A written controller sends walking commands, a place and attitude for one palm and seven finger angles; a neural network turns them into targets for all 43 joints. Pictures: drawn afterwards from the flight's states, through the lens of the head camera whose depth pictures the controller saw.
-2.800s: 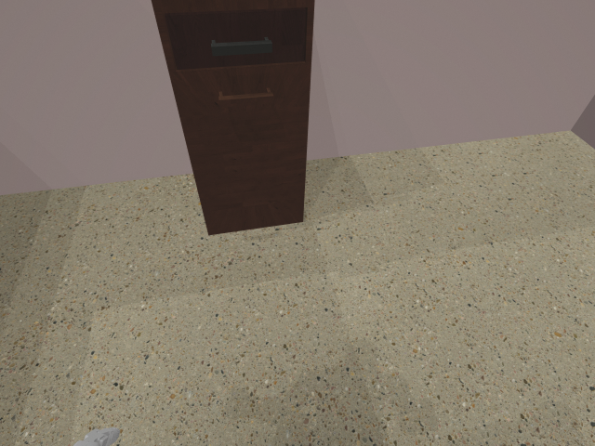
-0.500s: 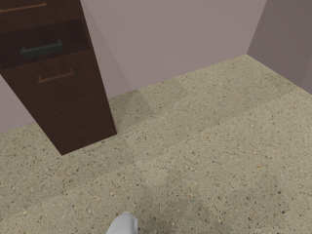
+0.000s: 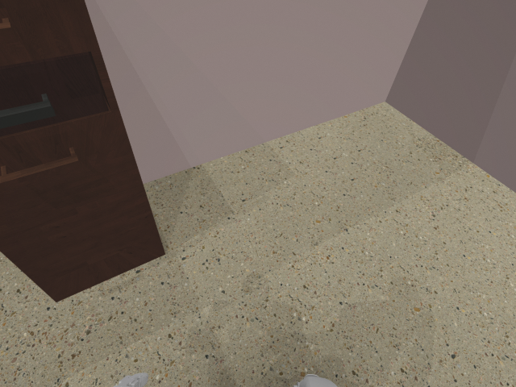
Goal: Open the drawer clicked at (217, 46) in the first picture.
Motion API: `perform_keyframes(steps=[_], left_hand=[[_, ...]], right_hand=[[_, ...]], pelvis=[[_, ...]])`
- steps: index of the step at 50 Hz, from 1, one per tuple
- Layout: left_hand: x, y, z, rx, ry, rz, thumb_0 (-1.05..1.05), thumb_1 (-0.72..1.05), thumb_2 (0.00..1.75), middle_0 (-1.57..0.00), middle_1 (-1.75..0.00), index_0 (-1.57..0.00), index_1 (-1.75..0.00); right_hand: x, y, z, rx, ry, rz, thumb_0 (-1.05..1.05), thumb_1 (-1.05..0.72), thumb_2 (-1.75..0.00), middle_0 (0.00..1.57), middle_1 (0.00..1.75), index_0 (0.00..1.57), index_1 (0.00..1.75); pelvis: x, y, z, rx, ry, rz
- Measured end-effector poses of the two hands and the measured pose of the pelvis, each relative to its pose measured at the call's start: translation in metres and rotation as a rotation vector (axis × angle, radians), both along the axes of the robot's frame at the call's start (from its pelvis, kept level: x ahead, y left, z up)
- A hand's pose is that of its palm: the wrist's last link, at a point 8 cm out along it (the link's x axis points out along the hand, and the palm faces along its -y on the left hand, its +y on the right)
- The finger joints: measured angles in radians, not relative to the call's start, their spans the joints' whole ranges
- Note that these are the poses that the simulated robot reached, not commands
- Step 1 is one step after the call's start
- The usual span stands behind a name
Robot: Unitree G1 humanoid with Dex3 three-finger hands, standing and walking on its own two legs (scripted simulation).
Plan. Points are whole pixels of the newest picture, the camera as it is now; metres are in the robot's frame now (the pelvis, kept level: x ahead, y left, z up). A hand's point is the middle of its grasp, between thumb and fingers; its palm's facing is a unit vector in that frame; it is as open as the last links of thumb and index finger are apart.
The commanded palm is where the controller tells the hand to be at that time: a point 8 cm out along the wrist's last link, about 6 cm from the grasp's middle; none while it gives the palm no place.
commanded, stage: turn to face it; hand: left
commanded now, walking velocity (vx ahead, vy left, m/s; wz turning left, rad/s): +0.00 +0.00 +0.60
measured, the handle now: (6, 112) +0.61 +0.55 +0.06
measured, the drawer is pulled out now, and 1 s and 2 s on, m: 0.00 0.00 0.00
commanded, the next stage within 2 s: take the last steps up to it in 0.90 s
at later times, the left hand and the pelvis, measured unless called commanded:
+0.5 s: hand out of the picture +0.03 +0.19 -0.17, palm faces +0.35 -0.90 -0.26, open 7.3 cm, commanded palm none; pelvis +0.04 -0.02 -0.01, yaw +19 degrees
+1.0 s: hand out of the picture +0.01 +0.22 -0.17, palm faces +0.48 -0.84 -0.24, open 7.4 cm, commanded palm none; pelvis +0.03 +0.01 +0.00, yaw +27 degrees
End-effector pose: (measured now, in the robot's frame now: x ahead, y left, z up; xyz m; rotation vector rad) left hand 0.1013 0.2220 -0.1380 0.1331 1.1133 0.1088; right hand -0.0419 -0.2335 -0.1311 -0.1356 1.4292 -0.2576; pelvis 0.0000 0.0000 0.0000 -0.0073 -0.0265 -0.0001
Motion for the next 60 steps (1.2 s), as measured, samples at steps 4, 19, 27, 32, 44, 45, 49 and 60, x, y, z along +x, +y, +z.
perform_keyframes(steps=[4, 19, 27, 32, 44, 45, 49, 60], left_hand=[[0.031, -0.014, 0.006, 0.009, -0.027, 0.001, 0.00, 0.91, 0.90, -0.19, -0.30, -0.19, -0.30], [-0.031, -0.013, 0.014, 0.080, 0.032, 0.258, 0.00, 0.92, 0.90, -0.20, -0.30, -0.20, -0.30], [-0.120, 0.017, -0.011, 0.060, 0.182, 0.416, 0.00, 0.91, 0.90, -0.20, -0.30, -0.20, -0.30], [-0.164, 0.036, -0.030, 0.025, 0.280, 0.486, 0.00, 0.91, 0.90, -0.20, -0.30, -0.20, -0.30], [-0.146, 0.047, -0.004, 0.021, 0.182, 0.523, 0.01, 0.91, 0.90, -0.19, -0.30, -0.20, -0.30], [-0.143, 0.046, -0.002, 0.024, 0.173, 0.524, 0.01, 0.91, 0.90, -0.19, -0.30, -0.20, -0.30], [-0.128, 0.038, 0.003, 0.040, 0.135, 0.521, 0.00, 0.91, 0.90, -0.20, -0.30, -0.20, -0.30], [-0.123, -0.024, 0.018, 0.070, 0.062, 0.556, 0.00, 0.91, 0.90, -0.20, -0.30, -0.20, -0.30]], right_hand=[[0.005, -0.001, -0.009, 0.045, 0.050, -0.006, 0.00, -0.91, -0.89, 0.20, 0.30, 0.20, 0.30], [0.166, -0.039, -0.015, 0.052, -0.098, 0.260, 0.01, -0.91, -0.89, 0.20, 0.30, 0.19, 0.30], [0.264, -0.001, 0.007, -0.017, -0.244, 0.485, 0.01, -0.91, -0.89, 0.20, 0.30, 0.19, 0.30], [0.294, 0.043, 0.016, -0.032, -0.335, 0.591, 0.01, -0.91, -0.89, 0.20, 0.30, 0.19, 0.30], [0.255, 0.079, 0.017, 0.049, -0.267, 0.605, 0.01, -0.90, -0.89, 0.20, 0.30, 0.20, 0.30], [0.250, 0.078, 0.014, 0.057, -0.254, 0.600, 0.01, -0.90, -0.89, 0.20, 0.30, 0.20, 0.30], [0.232, 0.062, 0.003, 0.069, -0.208, 0.572, 0.00, -0.91, -0.89, 0.21, 0.30, 0.20, 0.30], [0.202, 0.000, -0.025, 0.109, -0.051, 0.556, 0.01, -0.91, -0.89, 0.20, 0.30, 0.20, 0.30]], pelvis=[[0.017, -0.012, -0.003, 0.005, 0.010, 0.037], [0.043, -0.035, -0.002, 0.021, 0.001, 0.249], [0.040, -0.012, -0.011, 0.001, 0.011, 0.347], [0.035, 0.008, -0.019, -0.008, 0.014, 0.382], [0.032, 0.019, 0.002, -0.014, 0.001, 0.445], [0.032, 0.018, 0.002, -0.010, 0.000, 0.450], [0.031, 0.009, 0.001, 0.005, -0.001, 0.470], [0.045, -0.029, -0.001, 0.039, -0.013, 0.528]])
